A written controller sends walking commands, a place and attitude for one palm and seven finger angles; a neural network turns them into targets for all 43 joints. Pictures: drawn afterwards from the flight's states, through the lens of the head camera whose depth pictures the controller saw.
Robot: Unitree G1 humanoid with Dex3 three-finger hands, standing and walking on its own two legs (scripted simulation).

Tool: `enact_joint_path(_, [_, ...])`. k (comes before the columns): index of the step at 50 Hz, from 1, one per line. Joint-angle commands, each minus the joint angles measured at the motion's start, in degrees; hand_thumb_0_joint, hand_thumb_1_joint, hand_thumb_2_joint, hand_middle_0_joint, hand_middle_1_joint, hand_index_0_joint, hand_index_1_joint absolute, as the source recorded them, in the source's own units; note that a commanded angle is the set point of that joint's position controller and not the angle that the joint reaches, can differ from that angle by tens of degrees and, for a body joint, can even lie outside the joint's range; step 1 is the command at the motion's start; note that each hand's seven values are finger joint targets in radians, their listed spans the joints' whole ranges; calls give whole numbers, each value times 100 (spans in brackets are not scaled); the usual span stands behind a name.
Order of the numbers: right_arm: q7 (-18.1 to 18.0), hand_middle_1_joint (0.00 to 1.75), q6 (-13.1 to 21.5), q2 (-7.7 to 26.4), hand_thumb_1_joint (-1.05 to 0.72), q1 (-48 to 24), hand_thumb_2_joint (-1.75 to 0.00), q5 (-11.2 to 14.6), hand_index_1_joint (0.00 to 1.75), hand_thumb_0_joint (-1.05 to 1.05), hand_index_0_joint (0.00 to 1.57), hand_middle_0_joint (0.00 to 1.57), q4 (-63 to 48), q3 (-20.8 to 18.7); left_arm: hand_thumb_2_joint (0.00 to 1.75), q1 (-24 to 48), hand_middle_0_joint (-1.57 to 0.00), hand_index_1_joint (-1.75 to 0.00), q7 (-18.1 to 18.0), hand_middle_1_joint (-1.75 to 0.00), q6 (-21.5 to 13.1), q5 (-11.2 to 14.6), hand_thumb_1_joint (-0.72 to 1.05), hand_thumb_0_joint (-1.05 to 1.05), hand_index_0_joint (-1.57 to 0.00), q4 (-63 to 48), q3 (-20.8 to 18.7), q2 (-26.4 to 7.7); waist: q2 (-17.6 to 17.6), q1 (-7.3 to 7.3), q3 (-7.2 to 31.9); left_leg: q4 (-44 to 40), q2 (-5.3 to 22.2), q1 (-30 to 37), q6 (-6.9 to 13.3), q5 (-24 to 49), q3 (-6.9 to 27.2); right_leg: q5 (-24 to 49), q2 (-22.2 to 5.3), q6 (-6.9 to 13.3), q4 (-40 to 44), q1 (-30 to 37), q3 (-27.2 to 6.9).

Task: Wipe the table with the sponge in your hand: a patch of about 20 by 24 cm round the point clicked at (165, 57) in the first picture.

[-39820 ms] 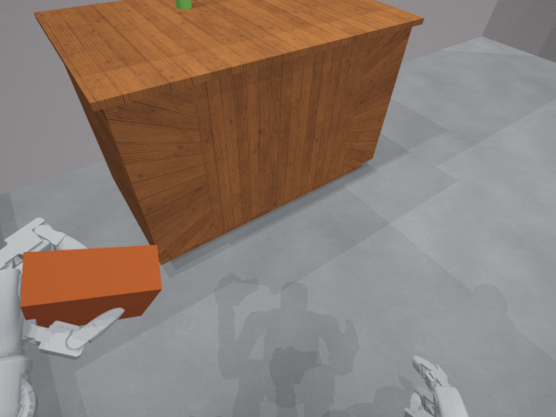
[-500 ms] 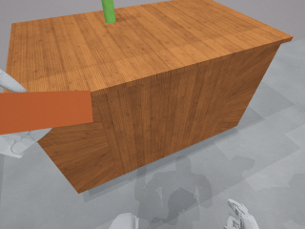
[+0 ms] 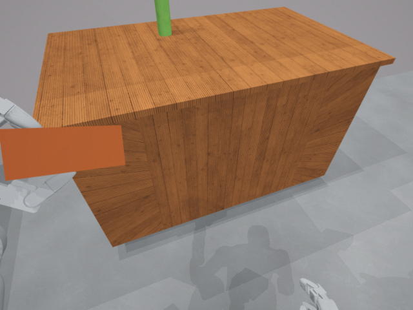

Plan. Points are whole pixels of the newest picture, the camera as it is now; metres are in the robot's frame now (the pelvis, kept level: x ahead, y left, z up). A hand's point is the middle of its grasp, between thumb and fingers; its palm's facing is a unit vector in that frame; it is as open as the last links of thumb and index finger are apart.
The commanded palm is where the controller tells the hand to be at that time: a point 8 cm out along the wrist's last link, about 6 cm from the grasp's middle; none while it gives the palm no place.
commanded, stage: stop stepping back and stand still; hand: left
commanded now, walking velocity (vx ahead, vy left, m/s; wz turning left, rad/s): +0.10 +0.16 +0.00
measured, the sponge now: (77, 149) +0.26 +0.19 +0.25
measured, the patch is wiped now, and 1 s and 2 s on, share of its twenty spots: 0.95 0.95 0.95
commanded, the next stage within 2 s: stand and wait in 1.46 s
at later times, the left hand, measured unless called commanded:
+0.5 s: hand (58, 132) +0.28 +0.22 +0.27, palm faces +0.43 -0.82 -0.38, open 9.3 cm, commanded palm +0.21 +0.27 +0.29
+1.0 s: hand (37, 135) +0.27 +0.24 +0.26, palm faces +0.40 -0.83 -0.39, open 9.3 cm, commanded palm +0.22 +0.29 +0.29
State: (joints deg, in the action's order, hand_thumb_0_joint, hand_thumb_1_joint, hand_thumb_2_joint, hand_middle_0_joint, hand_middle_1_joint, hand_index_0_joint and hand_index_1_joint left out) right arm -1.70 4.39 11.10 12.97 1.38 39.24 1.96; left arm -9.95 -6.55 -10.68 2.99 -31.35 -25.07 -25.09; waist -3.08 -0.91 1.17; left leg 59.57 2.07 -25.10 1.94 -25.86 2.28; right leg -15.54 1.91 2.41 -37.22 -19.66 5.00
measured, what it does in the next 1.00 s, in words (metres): steps on the spot: left foot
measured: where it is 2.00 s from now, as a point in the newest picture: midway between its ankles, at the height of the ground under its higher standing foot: outside the picture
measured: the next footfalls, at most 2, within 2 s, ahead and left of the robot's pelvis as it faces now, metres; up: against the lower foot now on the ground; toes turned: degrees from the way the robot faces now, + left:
left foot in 0.18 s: +0.10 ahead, +0.14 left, +0.00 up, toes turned -1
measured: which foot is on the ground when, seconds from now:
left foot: up 0.00-0.16, down 0.18-1.00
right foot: down 0.00-1.00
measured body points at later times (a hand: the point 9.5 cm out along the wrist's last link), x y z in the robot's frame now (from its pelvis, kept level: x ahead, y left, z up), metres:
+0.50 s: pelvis +0.05 -0.01 +0.02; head +0.06 -0.01 +0.47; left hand +0.25 +0.26 +0.28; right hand +0.20 -0.25 -0.07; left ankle +0.05 +0.13 -0.70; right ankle +0.04 -0.09 -0.72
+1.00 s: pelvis +0.04 +0.02 +0.02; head +0.07 +0.03 +0.47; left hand +0.24 +0.29 +0.28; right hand +0.23 -0.21 -0.05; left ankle +0.06 +0.14 -0.72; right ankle +0.04 -0.09 -0.72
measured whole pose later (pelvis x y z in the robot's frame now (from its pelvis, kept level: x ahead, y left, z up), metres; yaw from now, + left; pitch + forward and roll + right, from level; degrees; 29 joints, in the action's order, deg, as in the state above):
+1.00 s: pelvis +0.04 +0.02 +0.02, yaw -3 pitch +0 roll -1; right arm -1.8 3.6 11.1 7.2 0.7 33.9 1.7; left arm -21.2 -7.8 -10.1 3.7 -39.4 -26.4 -25.4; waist 0.8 0.2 -2.6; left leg 29.0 2.0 -13.8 -0.2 -14.9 -1.2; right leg -13.8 1.6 1.1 -26.1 -12.0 1.6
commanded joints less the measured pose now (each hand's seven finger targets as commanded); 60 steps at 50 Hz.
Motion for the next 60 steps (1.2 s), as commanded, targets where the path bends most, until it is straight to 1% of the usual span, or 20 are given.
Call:
enact_joint_path(1, [-57, 30, 82, 627, -90, -843, -90, 39, 30, 0, 20, 20, -1097, -390, 130, 816, -120, -160, -68, -160, -266, 133, 10, 0, -120, -1215, -921, -1417, 719, -69, 91, 733, 344, -757, 22, 551, 253, -2174, -2135, 936, 2572, -320, -2984])
enact_joint_path(3, [-92, 30, 23, 455, -90, -909, -90, 1, 30, 0, 20, 20, -1157, -283, 130, 376, -120, -160, -119, -160, -283, 177, 10, 0, -120, -1463, -930, -1342, 677, -96, 305, -700, 375, 500, 56, 674, -134, -2110, -1819, 694, 2369, -987, -1939])
enact_joint_path(6, [-253, 30, 180, 535, -90, -861, -90, -37, 30, 0, 20, 20, -1227, -266, 130, 88, -120, -160, -287, -160, -325, 169, 10, 0, -120, -1760, -852, -1285, 455, -84, 650, -2747, 5, 1704, 115, 311, -652, -2399, -1347, 435, 1607, -793, -1329])
enact_joint_path(7, [-294, 30, 258, 655, -90, -863, -90, -76, 30, 0, 20, 20, -1244, -286, 130, 73, -120, -160, -337, -160, -341, 174, 10, 0, -120, -1809, -864, -1272, -53, -74, 623, -3408, 102, 1566, 236, -249, -261, -2331, -1020, 282, 1093, -621, -1147])
enact_joint_path(9, [-312, 30, 399, 848, -90, -841, -90, -40, 30, 0, 20, 20, -1291, -334, 130, 266, -120, -160, -426, -160, -328, 161, 10, 0, -120, -1840, -802, -1102, -1671, -55, 475, -4624, 1375, 1406, 817, -1334, 1787, -1351, -26, -239, -988, -860, -137])
enact_joint_path(10, [-298, 30, 482, 764, -90, -867, -90, -18, 30, 0, 20, 20, -1239, -367, 130, 594, -120, -160, -422, -160, -301, 78, 10, 0, -120, -1883, -968, -1313, -1293, 36, 600, -4656, 1417, 1233, 918, -606, 1573, -1420, 38, -309, -1820, -821, -310])
enact_joint_path(11, [-255, 30, 519, 771, -90, -713, -90, 12, 30, 0, 20, 20, -1144, -388, 130, 599, -120, -160, -415, -160, -279, 102, 10, 0, -120, -1354, -935, -1286, -810, 28, 443, -4470, 1370, 1124, 813, -362, 1481, -1378, -155, -295, -1494, -829, -484])
enact_joint_path(14, [-194, 30, 473, 806, -90, -813, -90, 29, 30, 0, 20, 20, -1175, -286, 130, 419, -120, -160, -424, -160, -147, 24, 10, 0, -120, -996, -940, -1303, -634, 150, 347, -3131, 749, 433, 355, 944, 347, -124, -184, -290, 1068, 864, -328])
enact_joint_path(15, [-169, 30, 413, 789, -90, -824, -90, 4, 30, 0, 20, 20, -1170, -311, 130, 341, -120, -160, -370, -160, -149, -14, 10, 0, -120, -801, -813, -1194, 212, 121, 182, -2187, 340, -141, 161, 873, -48, 493, -544, -76, 1596, 1350, -977])
enact_joint_path(16, [-124, 30, 327, 762, -90, -803, -90, 0, 30, 0, 20, 20, -1220, -382, 130, 244, -120, -160, -304, -160, -140, -9, 10, 0, -120, -659, -815, -1294, 1547, 28, 198, -847, -112, -721, -78, 409, -390, 1025, -1560, 349, 2147, 1538, -2592])
enact_joint_path(17, [-71, 30, 314, 742, -90, -860, -90, 44, 30, 0, 20, 20, -1201, -376, 130, 498, -120, -160, -269, -160, -180, 45, 10, 0, -120, -839, -746, -1241, 1532, -27, 317, -180, -68, -821, -150, 130, -151, 1428, -2142, 495, 2365, 1533, -3087])
enact_joint_path(19, [-21, 30, 304, 757, -90, -824, -90, 59, 30, 0, 20, 20, -1179, -421, 130, 130, -120, -160, -226, -160, -257, 94, 10, 0, -120, -1095, -849, -1207, 880, -54, 362, -230, 204, -541, -155, 400, 137, 2056, -1979, 330, 2118, 1359, -2508])
enact_joint_path(20, [-15, 30, 290, 684, -90, -802, -90, 35, 30, 0, 20, 20, -1238, -375, 130, -87, -120, -160, -215, -160, -303, 135, 10, 0, -120, -1320, -904, -1203, 679, -27, 423, -674, 259, -413, -118, 417, 114, 2524, -1953, 506, 1858, 1415, -2261])
enact_joint_path(22, [-29, 30, 250, 581, -90, -824, -90, -27, 30, 0, 20, 20, -1277, -321, 130, -385, -120, -160, -242, -160, -410, 146, 10, 0, -120, -1674, -931, -1131, 699, -24, 646, -2030, 229, 329, -50, 870, -82, 2999, -1698, 490, 1431, 1446, -1544])
enact_joint_path(24, [-87, 30, 299, 623, -90, -943, -90, -83, 30, 0, 20, 20, -1305, -311, 130, -590, -120, -160, -294, -160, -436, 166, 10, 0, -120, -1942, -952, -1130, 324, -54, 856, -3222, 104, 1303, -22, 2211, -176, 2475, -1220, 141, 1029, 1327, -1101])
enact_joint_path(27, [-108, 30, 317, 853, -90, -1000, -90, -28, 30, 0, 20, 20, -1287, -427, 130, -470, -120, -160, -354, -160, -448, 161, 10, 0, -120, -2226, -982, -1149, -467, 148, 908, -3450, 871, 1660, 242, 2738, 690, 1023, -448, -262, 871, 812, -773])
enact_joint_path(30, [-105, 30, 308, 807, -90, -863, -90, -7, 30, 0, 20, 20, -1239, -410, 130, -390, -120, -160, -403, -160, -323, 99, 10, 0, -120, -1797, -1121, -1273, -52, 14, 1072, -2778, 516, 1732, 42, 4098, 150, 2939, -547, -140, 815, 1306, -894])
enact_joint_path(34, [-65, 30, 194, 807, -90, -930, -90, 25, 30, 0, 20, 20, -1243, -417, 130, -281, -120, -160, -330, -160, -254, 113, 10, 0, -120, -1346, -995, -1115, -28, -23, 1041, -2824, 406, 1624, -69, 3783, 70, 3308, -707, -105, 986, 1584, -990])
enact_joint_path(47, [-71, 30, 204, 737, -90, -1088, -90, -39, 30, 0, 20, 20, -1383, -306, 130, -488, -120, -160, -315, -160, -290, 117, 10, 0, -120, -2077, -942, -1170, -421, 113, 962, -3489, 553, 1569, -12, 3227, 244, 1811, -413, -160, 1182, 1285, -743])
enact_joint_path(60, [-135, 30, 238, 725, -90, -1140, -90, -44, 30, 0, 20, 20, -1266, -265, 130, 46, -120, -160, -302, -160, -220, 63, 10, 0, -120, -1281, -477, -831, -77, 58, 254, -3793, 380, 1117, -19, 716, 266, -98, -536, -96, 2040, 646, -1112])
